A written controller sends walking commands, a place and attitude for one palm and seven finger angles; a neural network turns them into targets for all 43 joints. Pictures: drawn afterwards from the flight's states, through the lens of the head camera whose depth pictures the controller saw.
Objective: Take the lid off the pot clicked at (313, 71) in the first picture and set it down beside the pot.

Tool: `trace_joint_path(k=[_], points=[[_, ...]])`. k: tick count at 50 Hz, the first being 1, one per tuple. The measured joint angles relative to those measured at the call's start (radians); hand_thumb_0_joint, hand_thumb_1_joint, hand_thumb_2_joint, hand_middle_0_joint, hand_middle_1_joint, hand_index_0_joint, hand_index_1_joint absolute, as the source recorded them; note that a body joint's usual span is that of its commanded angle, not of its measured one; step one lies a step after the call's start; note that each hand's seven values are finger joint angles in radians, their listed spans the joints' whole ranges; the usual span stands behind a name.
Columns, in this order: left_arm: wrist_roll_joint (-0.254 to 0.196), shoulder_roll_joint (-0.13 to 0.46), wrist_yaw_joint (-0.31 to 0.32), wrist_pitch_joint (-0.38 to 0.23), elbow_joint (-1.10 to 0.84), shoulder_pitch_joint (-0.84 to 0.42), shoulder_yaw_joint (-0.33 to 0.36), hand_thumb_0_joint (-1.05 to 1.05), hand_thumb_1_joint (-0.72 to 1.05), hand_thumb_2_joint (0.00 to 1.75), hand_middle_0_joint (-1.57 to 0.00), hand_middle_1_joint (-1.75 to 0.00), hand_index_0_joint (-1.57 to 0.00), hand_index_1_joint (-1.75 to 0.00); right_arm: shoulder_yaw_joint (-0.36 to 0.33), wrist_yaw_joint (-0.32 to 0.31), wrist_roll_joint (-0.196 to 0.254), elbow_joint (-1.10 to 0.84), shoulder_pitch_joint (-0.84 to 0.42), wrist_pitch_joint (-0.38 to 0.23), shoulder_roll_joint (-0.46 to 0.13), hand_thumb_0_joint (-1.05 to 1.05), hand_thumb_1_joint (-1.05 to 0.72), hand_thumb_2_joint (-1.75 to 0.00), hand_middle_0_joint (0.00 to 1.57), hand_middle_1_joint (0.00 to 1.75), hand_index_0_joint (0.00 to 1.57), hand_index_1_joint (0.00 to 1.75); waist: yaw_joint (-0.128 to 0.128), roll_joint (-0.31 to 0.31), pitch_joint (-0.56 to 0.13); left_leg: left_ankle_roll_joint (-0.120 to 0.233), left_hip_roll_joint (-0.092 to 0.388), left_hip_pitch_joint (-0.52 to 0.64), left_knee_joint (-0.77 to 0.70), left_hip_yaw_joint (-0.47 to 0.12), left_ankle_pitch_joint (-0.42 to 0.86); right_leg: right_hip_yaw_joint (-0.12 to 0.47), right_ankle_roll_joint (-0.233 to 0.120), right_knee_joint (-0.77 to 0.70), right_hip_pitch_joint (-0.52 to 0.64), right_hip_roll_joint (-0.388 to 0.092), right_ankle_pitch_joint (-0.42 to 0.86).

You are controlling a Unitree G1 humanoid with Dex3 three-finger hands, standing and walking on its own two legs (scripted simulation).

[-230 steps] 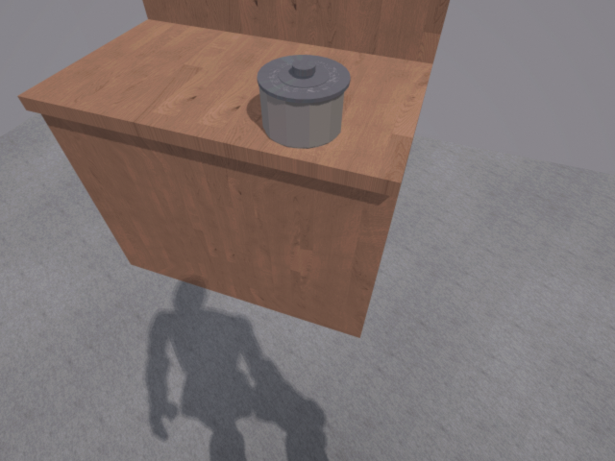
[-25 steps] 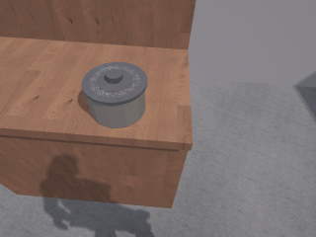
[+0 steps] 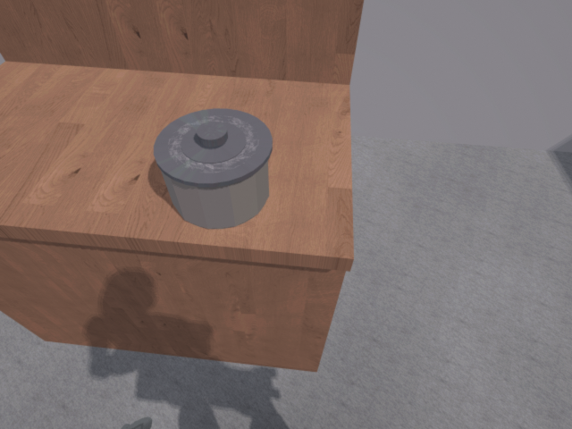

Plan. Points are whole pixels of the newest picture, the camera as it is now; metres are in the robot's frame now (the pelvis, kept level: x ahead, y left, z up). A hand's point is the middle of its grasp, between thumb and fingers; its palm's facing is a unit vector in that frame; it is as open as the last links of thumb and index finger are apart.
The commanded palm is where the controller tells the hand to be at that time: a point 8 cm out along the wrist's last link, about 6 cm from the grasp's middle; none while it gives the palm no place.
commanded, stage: lift the closed hand beside the body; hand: left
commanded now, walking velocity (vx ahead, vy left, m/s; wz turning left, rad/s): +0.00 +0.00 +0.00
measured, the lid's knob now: (212, 134) +0.52 +0.16 +0.13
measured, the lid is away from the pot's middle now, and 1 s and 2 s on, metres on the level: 0.00 0.00 0.00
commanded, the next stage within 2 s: raise the hand higher, near the body in 0.52 s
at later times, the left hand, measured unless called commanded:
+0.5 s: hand out of the picture +0.12 +0.21 +0.00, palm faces +0.28 -0.89 -0.35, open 3.1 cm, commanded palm +0.08 +0.24 +0.04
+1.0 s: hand (106, 382) +0.15 +0.21 +0.07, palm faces +0.24 -0.87 -0.44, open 3.1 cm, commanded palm +0.11 +0.25 +0.11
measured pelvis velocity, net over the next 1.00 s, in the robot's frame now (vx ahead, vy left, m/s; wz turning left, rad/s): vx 0.02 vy -0.02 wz -0.01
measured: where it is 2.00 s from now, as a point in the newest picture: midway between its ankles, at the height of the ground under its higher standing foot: outside the picture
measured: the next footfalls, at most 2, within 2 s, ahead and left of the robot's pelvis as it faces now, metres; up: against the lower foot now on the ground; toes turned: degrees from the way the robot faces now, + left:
none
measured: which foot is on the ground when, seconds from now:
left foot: down 0.00-1.00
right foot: down 0.00-1.00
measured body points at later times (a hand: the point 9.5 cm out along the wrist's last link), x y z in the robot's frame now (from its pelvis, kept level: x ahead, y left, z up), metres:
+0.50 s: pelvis +0.00 -0.03 +0.00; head +0.00 -0.03 +0.45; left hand +0.10 +0.25 +0.02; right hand +0.19 -0.26 -0.07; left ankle +0.00 +0.11 -0.74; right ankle -0.05 -0.13 -0.74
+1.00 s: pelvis +0.02 -0.02 +0.00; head +0.03 -0.04 +0.45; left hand +0.14 +0.25 +0.10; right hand +0.20 -0.25 -0.09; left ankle +0.00 +0.11 -0.74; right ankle -0.05 -0.13 -0.74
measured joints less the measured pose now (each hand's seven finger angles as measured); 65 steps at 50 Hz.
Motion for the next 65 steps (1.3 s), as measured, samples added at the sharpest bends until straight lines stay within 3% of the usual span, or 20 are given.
trace_joint_path(k=[2,4,8,12,18,24,29,47,65], points=[[0.029,-0.016,0.033,-0.024,-0.116,0.008,0.028,0.02,0.91,0.90,-0.26,-0.37,-0.26,-0.36,-0.012,0.009,-0.003,-0.038,-0.011,-0.033,-0.010,0.01,-0.90,-0.90,0.21,0.30,0.20,0.30,-0.020,0.016,-0.012,-0.001,-0.001,-0.003,-0.016,-0.012,0.016,-0.013,0.000,-0.022,0.004,0.000,0.015],[0.053,-0.022,0.037,-0.032,-0.165,-0.005,0.057,0.01,0.91,0.90,-0.31,-0.42,-0.31,-0.41,-0.028,0.026,-0.011,-0.087,-0.043,-0.026,-0.015,0.01,-0.90,-0.90,0.21,0.30,0.20,0.30,-0.039,0.025,-0.026,-0.002,0.003,-0.025,-0.015,-0.019,0.026,-0.019,-0.004,-0.022,-0.016,0.005,0.023],[0.058,-0.004,0.015,-0.028,-0.343,0.057,0.083,0.01,0.91,0.90,-0.43,-0.56,-0.43,-0.55,-0.046,0.038,-0.018,-0.207,-0.092,-0.004,-0.022,0.01,-0.90,-0.90,0.21,0.30,0.20,0.30,-0.046,0.032,-0.047,-0.012,0.024,-0.049,-0.004,-0.016,0.027,-0.015,-0.015,-0.023,-0.038,0.025,0.034],[0.049,0.019,0.000,-0.047,-0.441,0.122,0.095,0.01,0.90,0.90,-0.59,-0.73,-0.59,-0.72,-0.052,0.026,-0.016,-0.303,-0.130,0.019,-0.042,0.01,-0.90,-0.90,0.21,0.30,0.20,0.30,-0.037,0.039,-0.055,-0.020,0.036,-0.069,0.019,-0.024,0.020,-0.023,-0.023,-0.013,-0.051,0.038,0.033],[0.027,0.044,-0.003,-0.033,-0.553,0.182,0.107,0.01,0.90,0.90,-0.84,-1.00,-0.84,-0.99,-0.046,-0.009,-0.024,-0.363,-0.138,0.031,-0.073,0.01,-0.90,-0.90,0.20,0.29,0.20,0.30,0.007,0.039,-0.049,-0.027,0.045,-0.063,0.026,-0.040,0.015,-0.037,-0.032,-0.022,-0.033,0.049,0.032],[0.017,0.054,-0.005,-0.027,-0.640,0.219,0.125,0.02,0.90,0.90,-1.08,-1.27,-1.08,-1.26,-0.032,-0.026,-0.030,-0.356,-0.121,0.041,-0.060,0.01,-0.90,-0.90,0.20,0.30,0.20,0.30,0.029,0.037,-0.044,-0.031,0.047,-0.032,0.006,-0.044,0.013,-0.041,-0.035,-0.047,0.001,0.051,0.032],[0.018,0.062,-0.014,-0.037,-0.705,0.250,0.143,0.02,0.90,0.90,-1.21,-1.41,-1.21,-1.40,-0.022,-0.026,-0.034,-0.333,-0.104,0.045,-0.035,0.01,-0.90,-0.90,0.21,0.30,0.20,0.30,0.031,0.046,-0.043,-0.030,0.045,-0.006,-0.015,-0.036,0.012,-0.034,-0.033,-0.066,0.023,0.049,0.031],[0.037,0.089,-0.037,-0.085,-0.899,0.336,0.176,0.02,0.90,0.90,-1.29,-1.50,-1.29,-1.49,-0.036,-0.021,-0.042,-0.310,-0.091,0.028,-0.035,0.01,-0.90,-0.90,0.21,0.30,0.20,0.30,0.039,0.067,-0.061,-0.018,0.036,0.017,-0.044,-0.008,0.001,-0.007,-0.019,-0.093,0.037,0.038,0.028],[0.021,0.115,-0.029,-0.116,-0.990,0.259,0.220,0.02,0.89,0.90,-1.30,-1.50,-1.30,-1.49,-0.018,-0.018,-0.044,-0.331,-0.109,0.021,-0.031,0.01,-0.90,-0.90,0.21,0.30,0.20,0.30,0.049,0.066,-0.054,-0.018,0.041,0.042,-0.054,-0.008,0.013,-0.007,-0.019,-0.120,0.069,0.043,0.050]])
